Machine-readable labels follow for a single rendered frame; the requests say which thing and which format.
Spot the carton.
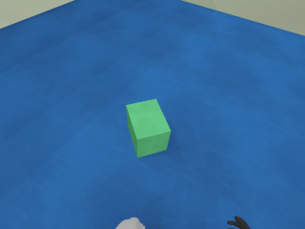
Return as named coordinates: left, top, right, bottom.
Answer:
left=126, top=99, right=171, bottom=158

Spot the robot right hand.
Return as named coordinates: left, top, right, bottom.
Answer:
left=227, top=216, right=251, bottom=229

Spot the robot left thigh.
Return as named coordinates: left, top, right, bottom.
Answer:
left=115, top=219, right=146, bottom=229

